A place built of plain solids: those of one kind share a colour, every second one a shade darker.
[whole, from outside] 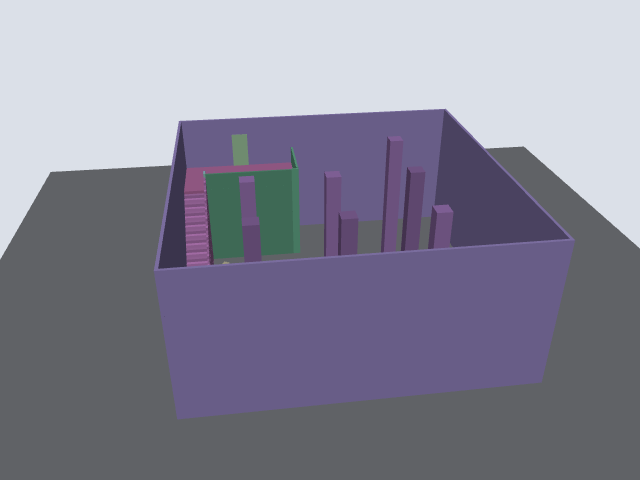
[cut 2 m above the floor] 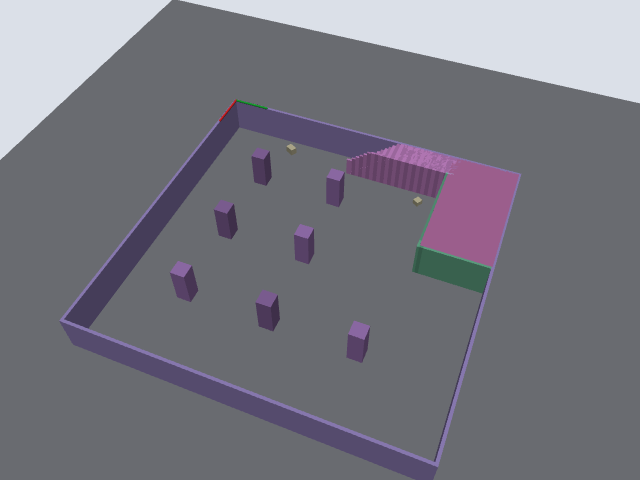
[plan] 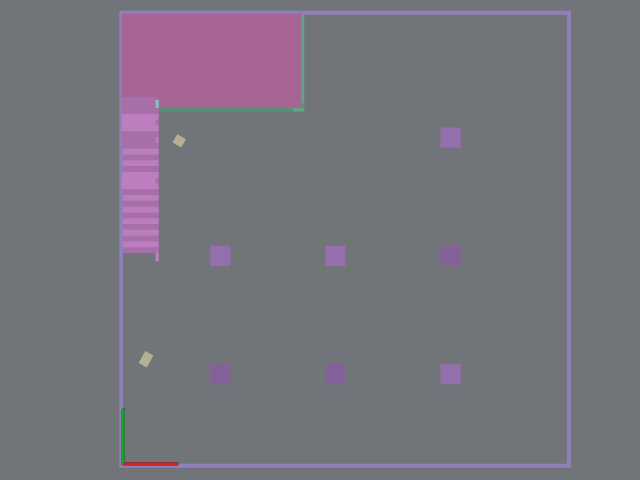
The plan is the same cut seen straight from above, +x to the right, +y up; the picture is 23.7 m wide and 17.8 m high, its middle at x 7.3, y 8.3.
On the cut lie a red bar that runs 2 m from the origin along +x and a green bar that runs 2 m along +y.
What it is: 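A covered reservoir's hall 16.5 x 16.6 m, 7.7 m high, on 7 brick piers 0.75 m square, 4.3 x 4.4 m apart; along one wall a straight stair 1.20 m broad in ONE RUN of 26 risers of 0.179 m from the floor to an entrance gallery 6.6 x 3.5 m at 4.65 m; guards of upright bars over a brick kerb 1.05 m over every tread and the gallery; no daylight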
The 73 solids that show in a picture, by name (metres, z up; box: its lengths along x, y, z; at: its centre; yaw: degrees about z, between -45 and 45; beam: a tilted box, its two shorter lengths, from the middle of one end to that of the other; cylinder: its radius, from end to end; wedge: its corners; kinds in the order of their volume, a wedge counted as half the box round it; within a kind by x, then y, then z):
{
 "gal_1": {"box": [6.65, 3.51, 4.7], "at": [3.27, 14.95, 2.3]},
 "wall_1": {"box": [0.15, 16.95, 7.74], "at": [-0.07, 8.32, 3.82]},
 "wall_2": {"box": [16.76, 0.15, 7.74], "at": [8.23, -0.07, 3.82]},
 "wall_3": {"box": [16.76, 0.15, 7.74], "at": [8.23, 16.73, 3.82]},
 "wall_4": {"box": [0.15, 16.95, 7.74], "at": [16.54, 8.32, 3.82]},
 "stair_1": {"box": [1.25, 0.62, 0.23], "at": [0.57, 8.13, 0.06]},
 "stair_2": {"box": [1.25, 0.62, 0.41], "at": [0.57, 8.34, 0.15]},
 "stair_3": {"box": [1.25, 0.62, 0.59], "at": [0.57, 8.56, 0.24]},
 "stair_4": {"box": [1.25, 0.62, 0.76], "at": [0.57, 8.77, 0.33]},
 "stair_5": {"box": [1.25, 0.62, 0.94], "at": [0.57, 8.99, 0.42]},
 "stair_6": {"box": [1.25, 0.62, 1.12], "at": [0.57, 9.2, 0.51]},
 "stair_7": {"box": [1.25, 0.62, 1.3], "at": [0.57, 9.42, 0.6]},
 "stair_8": {"box": [1.25, 0.62, 1.48], "at": [0.57, 9.63, 0.69]},
 "stair_9": {"box": [1.25, 0.62, 1.66], "at": [0.57, 9.85, 0.78]},
 "stair_10": {"box": [1.25, 0.62, 1.84], "at": [0.57, 10.06, 0.87]},
 "stair_11": {"box": [1.25, 0.62, 2.02], "at": [0.57, 10.28, 0.96]},
 "stair_12": {"box": [1.25, 0.62, 2.19], "at": [0.57, 10.49, 1.05]},
 "stair_13": {"box": [1.25, 0.62, 2.37], "at": [0.57, 10.71, 1.14]},
 "stair_14": {"box": [1.25, 0.62, 2.55], "at": [0.57, 10.92, 1.23]},
 "stair_15": {"box": [1.25, 0.62, 2.73], "at": [0.57, 11.14, 1.32]},
 "stair_16": {"box": [1.25, 0.62, 2.91], "at": [0.57, 11.35, 1.4]},
 "stair_17": {"box": [1.25, 0.62, 3.09], "at": [0.57, 11.57, 1.49]},
 "stair_18": {"box": [1.25, 0.62, 3.27], "at": [0.57, 11.78, 1.58]},
 "stair_19": {"box": [1.25, 0.62, 3.45], "at": [0.57, 12.0, 1.67]},
 "stair_20": {"box": [1.25, 0.62, 3.62], "at": [0.57, 12.21, 1.76]},
 "stair_21": {"box": [1.25, 0.62, 3.8], "at": [0.57, 12.43, 1.85]},
 "stair_22": {"box": [1.25, 0.62, 3.98], "at": [0.57, 12.64, 1.94]},
 "stair_23": {"box": [1.25, 0.62, 4.16], "at": [0.57, 12.86, 2.03]},
 "stair_24": {"box": [1.25, 0.62, 4.34], "at": [0.57, 13.07, 2.12]},
 "stair_25": {"box": [1.25, 0.62, 4.52], "at": [0.57, 13.29, 2.21]},
 "stair_26": {"box": [0.12, 0.3, 1.1], "at": [1.26, 7.67, 0.5]},
 "stair_27": {"box": [0.12, 0.21, 1.28], "at": [1.26, 7.92, 0.59]},
 "stair_28": {"box": [0.12, 0.21, 1.46], "at": [1.26, 8.14, 0.68]},
 "stair_29": {"box": [0.12, 0.21, 1.64], "at": [1.26, 8.35, 0.77]},
 "stair_30": {"box": [0.12, 0.21, 1.81], "at": [1.26, 8.57, 0.86]},
 "stair_31": {"box": [0.12, 0.21, 1.04], "at": [1.26, 8.78, 0.47]},
 "stair_32": {"box": [0.12, 0.21, 1.99], "at": [1.26, 8.78, 0.95]},
 "stair_33": {"box": [0.12, 0.21, 1.22], "at": [1.26, 9.0, 0.56]},
 "stair_34": {"box": [0.12, 0.21, 2.17], "at": [1.26, 9.0, 1.04]},
 "stair_35": {"box": [0.12, 0.21, 1.4], "at": [1.26, 9.21, 0.65]},
 "stair_36": {"box": [0.12, 0.21, 1.58], "at": [1.26, 9.43, 0.74]},
 "stair_37": {"box": [0.12, 0.21, 1.76], "at": [1.26, 9.64, 0.83]},
 "stair_38": {"box": [0.12, 0.21, 1.94], "at": [1.26, 9.86, 0.92]},
 "stair_39": {"box": [0.12, 0.21, 2.12], "at": [1.26, 10.07, 1.01]},
 "stair_40": {"box": [0.12, 0.21, 2.29], "at": [1.26, 10.29, 1.1]},
 "stair_41": {"box": [0.12, 0.21, 2.47], "at": [1.26, 10.5, 1.19]},
 "stair_42": {"box": [0.12, 0.21, 2.65], "at": [1.26, 10.72, 1.28]},
 "stair_43": {"box": [0.12, 0.21, 2.83], "at": [1.26, 10.93, 1.37]},
 "stair_44": {"box": [0.12, 0.21, 3.01], "at": [1.26, 11.15, 1.45]},
 "stair_45": {"box": [0.12, 0.21, 3.19], "at": [1.26, 11.36, 1.54]},
 "stair_46": {"box": [0.12, 0.21, 3.37], "at": [1.26, 11.58, 1.63]},
 "stair_47": {"box": [0.12, 0.21, 3.55], "at": [1.26, 11.79, 1.72]},
 "stair_48": {"box": [0.12, 0.21, 3.72], "at": [1.26, 12.01, 1.81]},
 "stair_49": {"box": [0.12, 0.21, 3.9], "at": [1.26, 12.22, 1.9]},
 "stair_50": {"box": [0.12, 0.21, 4.08], "at": [1.26, 12.44, 1.99]},
 "stair_51": {"box": [0.12, 0.21, 4.26], "at": [1.26, 12.65, 2.08]},
 "stair_52": {"box": [0.12, 0.21, 4.44], "at": [1.26, 12.87, 2.17]},
 "pier_1": {"box": [0.75, 0.75, 7.73], "at": [3.6, 3.32, 3.81]},
 "pier_2": {"box": [0.75, 0.75, 7.73], "at": [3.6, 7.71, 3.81]},
 "pier_3": {"box": [0.75, 0.75, 7.73], "at": [7.88, 3.32, 3.81]},
 "pier_4": {"box": [0.75, 0.75, 7.73], "at": [7.88, 7.71, 3.81]},
 "pier_5": {"box": [0.75, 0.75, 7.73], "at": [12.14, 3.32, 3.81]},
 "pier_6": {"box": [0.75, 0.75, 7.73], "at": [12.14, 7.71, 3.81]},
 "pier_7": {"box": [0.75, 0.75, 7.73], "at": [12.14, 12.1, 3.81]},
 "piece_1": {"box": [4.98, 0.12, 4.8], "at": [3.81, 13.13, 2.35]},
 "piece_2": {"box": [4.98, 0.12, 5.75], "at": [3.81, 13.13, 2.82]},
 "piece_3": {"box": [0.42, 0.12, 5.79], "at": [6.51, 13.13, 2.84]},
 "piece_4": {"box": [0.12, 0.18, 5.79], "at": [6.66, 13.28, 2.84]},
 "piece_5": {"box": [0.12, 3.28, 4.8], "at": [6.66, 15.01, 2.35]},
 "piece_6": {"box": [0.12, 3.28, 5.75], "at": [6.66, 15.01, 2.82]},
 "box_cardboard_1": {"box": [0.35, 0.51, 0.43], "at": [0.85, 3.88, 0.17], "yaw": -28.8},
 "box_cardboard_2": {"box": [0.38, 0.35, 0.33], "at": [2.08, 11.98, 0.12], "yaw": -30.6},
 "door_1": {"box": [0.95, 0.04, 2.1], "at": [3.42, 16.63, 5.65]}
}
